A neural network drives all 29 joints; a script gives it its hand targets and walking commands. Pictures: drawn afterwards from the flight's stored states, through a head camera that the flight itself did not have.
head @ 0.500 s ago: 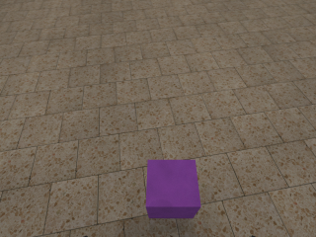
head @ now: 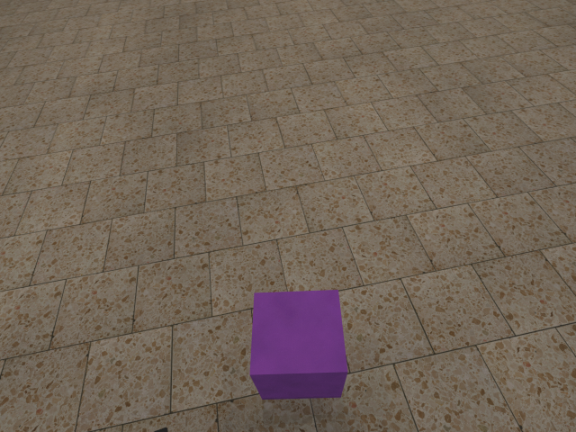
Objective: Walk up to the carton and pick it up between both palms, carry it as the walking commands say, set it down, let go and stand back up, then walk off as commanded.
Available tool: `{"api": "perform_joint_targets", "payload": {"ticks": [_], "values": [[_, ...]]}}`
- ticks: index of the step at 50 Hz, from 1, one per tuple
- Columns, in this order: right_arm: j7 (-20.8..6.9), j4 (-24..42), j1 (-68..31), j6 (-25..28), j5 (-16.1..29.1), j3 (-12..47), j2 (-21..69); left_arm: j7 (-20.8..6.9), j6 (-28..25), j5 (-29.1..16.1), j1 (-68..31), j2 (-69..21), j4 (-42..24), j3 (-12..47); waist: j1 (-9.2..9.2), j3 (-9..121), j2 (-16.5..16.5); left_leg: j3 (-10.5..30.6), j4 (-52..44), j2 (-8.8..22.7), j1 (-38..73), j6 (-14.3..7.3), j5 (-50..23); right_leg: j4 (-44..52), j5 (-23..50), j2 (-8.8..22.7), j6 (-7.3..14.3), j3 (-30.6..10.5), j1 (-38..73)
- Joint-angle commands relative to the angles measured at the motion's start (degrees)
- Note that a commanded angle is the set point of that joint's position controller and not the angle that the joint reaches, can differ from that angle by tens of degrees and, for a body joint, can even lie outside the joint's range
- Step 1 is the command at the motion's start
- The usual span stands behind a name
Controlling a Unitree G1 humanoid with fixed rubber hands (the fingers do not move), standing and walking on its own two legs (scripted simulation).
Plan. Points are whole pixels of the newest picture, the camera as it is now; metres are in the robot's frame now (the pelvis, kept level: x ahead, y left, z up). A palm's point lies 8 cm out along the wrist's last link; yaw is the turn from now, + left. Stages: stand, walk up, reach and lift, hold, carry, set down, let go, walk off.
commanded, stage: walk up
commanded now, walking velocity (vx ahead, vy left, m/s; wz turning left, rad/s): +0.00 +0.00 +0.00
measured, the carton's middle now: (298, 346) +0.44 +0.02 -0.63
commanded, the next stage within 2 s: stand in 0.14 s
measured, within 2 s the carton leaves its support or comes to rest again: neither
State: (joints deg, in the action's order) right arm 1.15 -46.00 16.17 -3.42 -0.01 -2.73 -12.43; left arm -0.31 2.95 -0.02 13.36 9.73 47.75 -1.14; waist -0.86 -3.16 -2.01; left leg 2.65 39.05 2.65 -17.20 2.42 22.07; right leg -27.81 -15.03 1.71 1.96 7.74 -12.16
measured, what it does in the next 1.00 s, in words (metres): steps on the spot: left foot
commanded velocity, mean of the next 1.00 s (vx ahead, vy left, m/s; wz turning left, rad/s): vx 0.00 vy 0.00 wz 0.00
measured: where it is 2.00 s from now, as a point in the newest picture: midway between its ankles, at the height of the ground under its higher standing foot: outside the picture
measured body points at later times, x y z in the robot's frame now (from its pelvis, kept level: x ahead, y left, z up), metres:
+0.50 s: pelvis +0.00 +0.01 +0.00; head +0.01 +0.02 +0.45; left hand +0.08 +0.25 -0.14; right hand +0.07 -0.24 -0.13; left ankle -0.02 +0.14 -0.74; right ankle +0.00 -0.09 -0.74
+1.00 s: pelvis -0.01 +0.01 -0.01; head +0.02 +0.02 +0.43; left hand +0.13 +0.25 -0.13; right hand +0.12 -0.23 -0.14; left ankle -0.01 +0.14 -0.74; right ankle +0.00 -0.09 -0.74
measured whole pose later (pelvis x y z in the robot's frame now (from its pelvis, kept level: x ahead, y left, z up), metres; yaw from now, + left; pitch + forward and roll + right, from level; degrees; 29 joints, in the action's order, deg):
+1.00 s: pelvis -0.01 +0.01 -0.01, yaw +0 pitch -1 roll -1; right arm -1.2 -40.8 7.9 -13.3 0.0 -0.9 -12.2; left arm -1.2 12.8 0.0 8.6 12.4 37.7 -2.3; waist -0.9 -4.4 0.1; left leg 2.7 37.0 0.8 -16.0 0.8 20.2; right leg -35.3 -18.1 1.5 1.8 8.4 -16.4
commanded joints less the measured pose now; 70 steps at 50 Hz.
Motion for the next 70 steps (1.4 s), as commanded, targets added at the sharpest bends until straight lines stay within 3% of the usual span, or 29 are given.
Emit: {"api": "perform_joint_targets", "payload": {"ticks": [1,3,4,7,8,11,12,14,18,22,25,26,33,39,41,42,43,46,47,48,51,53,55,56,57,58,64,68,70], "values": [[-0.96,-1.66,4.54,0.72,-0.36,-0.67,-4.66,1.13,-2.53,1.06,-1.8,9.1,-2.39,-1.92,0.09,2.03,12.44,0.76,7.79,-0.45,-4.23,-1.14,-2.29,15.14,11.14,14.5,0.51,-10.69,4.24],[-0.86,-2.05,5.18,1.03,-0.39,-0.58,-3.88,1.05,-2.82,0.95,-0.71,8.41,-2.13,-1.87,0.75,5.13,12.87,-0.15,5.11,-0.89,-3.33,-0.91,-1.78,12.88,18.69,13.79,1.53,-8.97,8.85],[-0.84,-2.33,5.03,1.07,-0.42,-0.6,-3.2,1.08,-3.01,1.04,-0.05,7.61,-1.68,-1.93,1.12,6.66,10.07,-0.8,3.22,-1.22,-3.27,-0.74,-0.99,11.63,22.52,14.03,2.16,-8.3,11.19],[-0.62,-1.51,3.25,1.35,-0.24,-0.39,-2.8,1.12,-2.95,1.25,0.6,8.67,-1.26,-2.46,2.02,8.31,11.28,-0.6,-1.25,-0.91,-1.91,-1.24,0.29,10.62,21.09,15.13,4.46,-8.88,12.4],[-0.56,-0.6,2.18,1.64,-0.67,-0.16,-3.26,1.2,-2.43,1.58,0.01,8.71,-1.73,-2.59,0.8,6.16,10.29,-0.62,-4.61,-0.93,-2.89,-1.51,0.13,9.12,21.2,15.42,4.9,-9.28,11.73],[-0.26,-1.95,4.73,2.34,-0.64,0.11,-3.23,1.05,-1.57,1.13,-1.65,8.68,-1.74,-2.75,-0.86,6.66,9.04,-2.58,-16.91,-1.29,3.88,-2.31,-13.94,7.11,9.77,12.37,2.94,-6.56,8.57],[-0.27,-1.78,4.52,2.68,-0.63,-0.02,-4.41,0.95,-1.49,0.96,-1.88,7.76,-1.83,-2.35,-0.82,6.49,4.95,0.46,-17.24,1.02,5.19,-3.07,-22.6,5.09,6.06,9.92,1.88,-4.96,6.74],[-0.14,-1.09,2.88,3.05,-0.97,-0.21,-6.76,0.69,-1.14,0.85,-1.57,6.21,-1.97,-2.0,0.62,4.01,1.75,6.66,-19.53,5.14,3.01,-4.31,-27.02,1.58,-0.49,4.14,-0.29,-0.85,3.74],[-0.14,1.02,-1.85,2.91,-1.52,-0.13,-6.67,0.17,-0.44,1.05,0.59,5.77,-1.77,-1.85,1.49,-1.15,-5.68,9.29,-23.42,5.8,-5.25,-5.84,-10.03,2.14,-1.02,2.94,-0.68,-2.57,4.44],[0.29,0.67,-0.59,3.67,-1.2,0.26,-5.67,0.41,-1.24,1.12,0.92,7.28,-1.64,-2.17,1.29,3.59,-3.35,7.74,-20.06,3.66,-3.34,-5.28,-13.61,3.71,2.12,4.74,-0.45,-4.05,8.53],[0.08,0.71,-0.27,3.51,-1.03,0.37,-4.81,0.6,-1.12,1.04,1.54,7.73,-1.25,-2.1,1.34,3.37,1.62,6.38,-17.84,2.53,-3.31,-5.06,-14.69,4.36,3.65,6.1,-0.18,-4.87,7.78],[0.22,1.03,-0.61,3.53,-1.1,0.26,-5.09,0.61,-1.1,0.97,1.93,8.02,-1.23,-1.96,1.16,2.9,0.13,5.76,-17.18,2.31,-2.87,-4.61,-15.61,4.49,4.97,6.44,0.06,-5.08,7.48],[-0.04,0.92,-0.21,3.42,-1.25,0.41,-5.1,0.9,-1.23,0.77,1.93,8.95,-1.71,-2.19,0.89,4.59,2.6,3.13,-14.12,1.3,-1.14,-4.33,-20.49,3.31,9.84,7.89,0.8,-4.56,7.95],[-0.26,1.37,-0.81,3.13,-1.51,0.3,-5.65,0.75,-0.81,0.8,1.24,8.48,-2.63,-2.06,0.9,4.08,-0.01,4.49,-15.37,1.81,-2.12,-4.86,-18.4,3.3,6.41,7.08,0.49,-4.08,6.97],[-0.08,1.5,-0.55,3.12,-1.42,0.36,-5.38,0.78,-0.91,0.83,1.61,8.62,-2.69,-2.24,0.94,4.39,1.56,4.27,-15.07,1.6,-2.36,-4.77,-18.07,3.17,6.39,7.18,0.62,-3.95,7.73],[-1.41,21.6,-20.65,-1.68,2.1,4.86,-7.24,-0.3,2.36,-2.27,-18.49,12.01,-22.79,-3.45,3.5,2.72,3.88,-4.18,-7.15,-2.37,-11.18,-5.02,-3.79,-2.62,-4.67,0.18,-0.84,-7.21,-9.78],[-1.3,23.09,-26.01,-4.64,1.14,4.32,-7.66,-0.37,4.85,-1.28,-23.51,10.55,-25.51,-3.02,2.4,0.73,2.92,-4.71,-6.9,-2.4,-11.38,-4.78,0.57,-2.53,-9.35,-0.44,-0.42,-6.67,-8.64],[-2.97,20.02,-18.41,-10.43,-0.44,2.38,-5.88,-2.07,10.44,-1.08,-15.9,10.0,-22.57,-2.87,2.64,1.68,1.87,-7.02,-7.19,-2.83,-7.4,-3.9,-1.01,-2.57,-7.18,0.48,0.28,-6.51,-7.25],[-2.97,22.53,-17.53,-10.94,-1.15,1.85,-5.36,-2.65,10.96,-1.03,-12.66,8.79,-23.0,-3.14,2.82,2.24,4.16,-6.44,-6.05,-3.18,-7.82,-3.97,-4.15,-3.34,-4.59,0.26,0.19,-6.95,-7.83],[-2.69,23.49,-17.44,-11.03,-1.65,0.98,-5.05,-2.83,11.24,-0.32,-12.43,8.92,-23.74,-4.12,3.38,3.68,2.25,-6.54,-5.34,-3.4,-8.72,-4.16,-6.21,-4.69,-1.72,0.1,0.2,-7.58,-7.19],[-2.19,20.16,-13.95,-11.1,-2.53,-0.48,-4.26,-2.92,11.74,0.14,-10.75,7.92,-21.29,-3.92,2.53,2.64,5.14,-5.87,-4.42,-4.26,-11.39,-4.69,-10.53,-6.49,5.1,-0.38,-0.55,-8.72,-7.63],[-2.1,14.55,-9.93,-11.2,-1.76,-0.2,-3.34,-2.59,11.31,1.22,-9.3,7.22,-19.35,-3.45,1.41,0.26,1.84,-5.12,-3.98,-4.49,-13.84,-4.4,-11.54,-8.55,10.24,-0.9,-0.7,-9.64,-7.8],[-2.27,13.77,-10.5,-10.86,-1.62,0.26,-2.16,-2.6,10.64,2.06,-9.83,7.77,-19.44,-4.46,1.69,2.21,4.7,-4.92,-2.41,-4.48,-12.77,-4.82,-10.65,-9.87,10.09,-0.78,-1.56,-9.71,-8.46],[-2.26,14.18,-12.87,-9.8,-0.26,0.95,-1.69,-2.8,9.66,2.05,-11.94,7.2,-19.76,-4.41,2.68,1.49,3.57,-4.91,-0.8,-4.34,-14.87,-4.71,-10.4,-10.73,10.69,-0.31,-1.61,-10.53,-8.97],[-2.47,14.0,-15.34,-9.27,-0.62,0.28,-1.83,-2.69,8.83,2.03,-15.0,7.71,-20.49,-4.45,1.73,0.91,4.22,-4.61,0.43,-4.02,-16.15,-4.57,-9.55,-12.04,9.35,-0.34,-1.98,-10.16,-11.38],[-2.68,13.8,-16.69,-8.62,0.73,0.53,-0.71,-2.65,8.11,2.1,-16.31,8.6,-20.91,-5.03,2.34,2.89,1.57,-4.07,1.76,-3.69,-15.8,-4.47,-11.16,-13.46,11.9,-0.15,-2.04,-10.73,-11.37],[-1.34,15.47,-33.63,-6.68,3.32,-0.64,-1.68,-2.65,5.55,-3.31,-32.88,9.55,-20.74,-5.3,0.18,10.94,2.98,-2.9,11.08,-2.88,-27.05,-4.26,-7.8,-22.55,11.62,0.27,-3.53,-11.89,-18.14],[0.19,17.84,-41.66,-7.49,2.93,-2.46,-5.09,-1.33,6.36,-3.43,-36.48,12.86,-18.92,-8.37,2.76,21.66,1.94,-3.94,15.07,-3.52,-31.39,-3.52,-10.74,-27.12,14.29,-0.9,-3.67,-11.29,-19.18],[0.92,18.25,-45.42,-8.47,2.06,-4.62,-7.86,-0.9,7.54,-4.86,-40.37,13.71,-18.84,-8.44,0.88,26.68,2.79,-3.93,15.44,-3.6,-31.61,-3.09,-12.23,-27.53,14.41,-1.84,-3.27,-10.83,-19.19]]}}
